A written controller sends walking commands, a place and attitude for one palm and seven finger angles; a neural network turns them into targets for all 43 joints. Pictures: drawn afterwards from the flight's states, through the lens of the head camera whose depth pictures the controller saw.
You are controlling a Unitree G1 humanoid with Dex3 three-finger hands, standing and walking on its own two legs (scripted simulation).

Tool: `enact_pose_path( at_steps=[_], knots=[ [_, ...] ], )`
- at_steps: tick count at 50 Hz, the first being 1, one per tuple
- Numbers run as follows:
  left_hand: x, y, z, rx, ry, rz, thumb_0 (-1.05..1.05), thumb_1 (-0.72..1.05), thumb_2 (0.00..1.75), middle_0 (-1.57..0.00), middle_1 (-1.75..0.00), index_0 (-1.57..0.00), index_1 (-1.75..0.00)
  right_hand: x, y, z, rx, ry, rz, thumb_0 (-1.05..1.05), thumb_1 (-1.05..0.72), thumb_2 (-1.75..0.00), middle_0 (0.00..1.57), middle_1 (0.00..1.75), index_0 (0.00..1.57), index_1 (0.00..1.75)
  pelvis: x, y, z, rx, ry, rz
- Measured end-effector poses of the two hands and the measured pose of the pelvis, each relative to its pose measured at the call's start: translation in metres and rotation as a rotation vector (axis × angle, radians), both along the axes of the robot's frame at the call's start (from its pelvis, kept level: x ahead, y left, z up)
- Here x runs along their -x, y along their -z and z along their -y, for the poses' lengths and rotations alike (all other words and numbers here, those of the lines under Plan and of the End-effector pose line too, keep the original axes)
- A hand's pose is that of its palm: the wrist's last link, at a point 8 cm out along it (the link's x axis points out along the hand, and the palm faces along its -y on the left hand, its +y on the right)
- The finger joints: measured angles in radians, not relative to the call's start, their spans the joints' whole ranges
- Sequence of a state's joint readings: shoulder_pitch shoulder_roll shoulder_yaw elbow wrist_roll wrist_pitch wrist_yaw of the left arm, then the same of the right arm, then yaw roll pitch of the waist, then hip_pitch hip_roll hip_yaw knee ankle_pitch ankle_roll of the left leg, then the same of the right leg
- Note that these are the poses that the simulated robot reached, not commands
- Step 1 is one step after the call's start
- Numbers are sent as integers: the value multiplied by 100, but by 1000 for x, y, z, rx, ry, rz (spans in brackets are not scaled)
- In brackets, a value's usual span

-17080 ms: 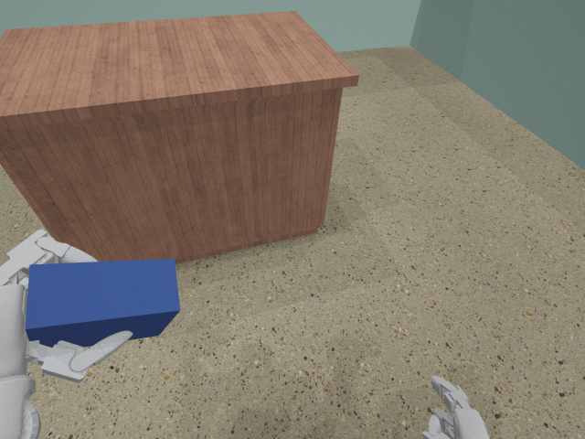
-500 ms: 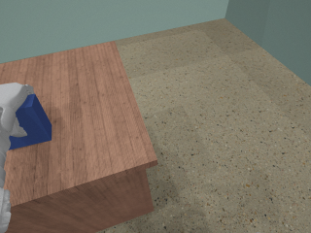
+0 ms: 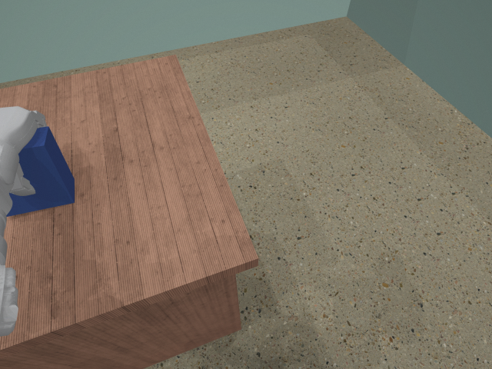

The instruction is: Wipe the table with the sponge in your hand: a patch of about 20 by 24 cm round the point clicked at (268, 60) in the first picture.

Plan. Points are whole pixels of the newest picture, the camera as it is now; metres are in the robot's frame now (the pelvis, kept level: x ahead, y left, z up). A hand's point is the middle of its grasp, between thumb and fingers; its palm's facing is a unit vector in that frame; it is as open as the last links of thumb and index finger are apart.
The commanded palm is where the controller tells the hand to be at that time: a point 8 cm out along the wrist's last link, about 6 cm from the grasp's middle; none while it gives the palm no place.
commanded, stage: slide across to the middle lane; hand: left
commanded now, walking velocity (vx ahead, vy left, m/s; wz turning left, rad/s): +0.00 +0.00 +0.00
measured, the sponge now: (31, 182) +0.39 +0.39 +0.07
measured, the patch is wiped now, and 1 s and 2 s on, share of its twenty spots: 0.50 0.55 0.80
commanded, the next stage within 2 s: wipe back along the middle lane in 0.64 s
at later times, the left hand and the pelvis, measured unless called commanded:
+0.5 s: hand (51, 141) +0.43 +0.34 +0.12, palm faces -0.08 +0.05 -1.00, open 10.0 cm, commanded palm +0.42 +0.33 +0.18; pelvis +0.03 +0.02 +0.01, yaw +1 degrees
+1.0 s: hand (77, 143) +0.43 +0.30 +0.12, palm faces -0.07 +0.03 -1.00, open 10.1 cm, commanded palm +0.40 +0.29 +0.16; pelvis +0.04 +0.00 +0.01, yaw +0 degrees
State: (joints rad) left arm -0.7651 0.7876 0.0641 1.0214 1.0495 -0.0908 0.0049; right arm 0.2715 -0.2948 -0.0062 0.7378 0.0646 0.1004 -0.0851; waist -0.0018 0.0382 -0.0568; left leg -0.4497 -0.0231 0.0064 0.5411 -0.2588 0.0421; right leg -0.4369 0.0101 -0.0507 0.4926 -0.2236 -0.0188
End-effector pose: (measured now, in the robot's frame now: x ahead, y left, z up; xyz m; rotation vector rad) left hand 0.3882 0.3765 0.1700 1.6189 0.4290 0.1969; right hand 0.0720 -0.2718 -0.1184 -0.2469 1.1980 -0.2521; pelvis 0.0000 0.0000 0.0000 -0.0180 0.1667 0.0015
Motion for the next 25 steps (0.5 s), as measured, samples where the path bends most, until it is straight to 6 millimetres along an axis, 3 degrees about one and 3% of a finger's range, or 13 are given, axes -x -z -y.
enact_pose_path(
  at_steps=[14, 19, 25],
  knots=[
    [-13, -1, 3, -21, 47, 11, 2, -53, 105, -77, -132, -77, -133, -1, 1, -8, 0, 13, -51, 1, -90, -90, 21, 30, 20, 30, -15, -3, -11, 4, 0, 13],
    [-16, -6, 14, -14, 65, 47, 1, -52, 105, -77, -132, -77, -133, -18, 1, -16, -19, -11, -37, 1, -90, -90, 21, 30, 20, 30, -21, -5, -14, 2, -11, 29],
    [-25, -6, 42, 9, 101, 69, 1, -52, 105, -76, -133, -77, -133, -52, 0, -28, -53, -45, 32, 1, -90, -90, 21, 30, 20, 30, -27, -7, -15, -2, -10, 47]
  ],
)
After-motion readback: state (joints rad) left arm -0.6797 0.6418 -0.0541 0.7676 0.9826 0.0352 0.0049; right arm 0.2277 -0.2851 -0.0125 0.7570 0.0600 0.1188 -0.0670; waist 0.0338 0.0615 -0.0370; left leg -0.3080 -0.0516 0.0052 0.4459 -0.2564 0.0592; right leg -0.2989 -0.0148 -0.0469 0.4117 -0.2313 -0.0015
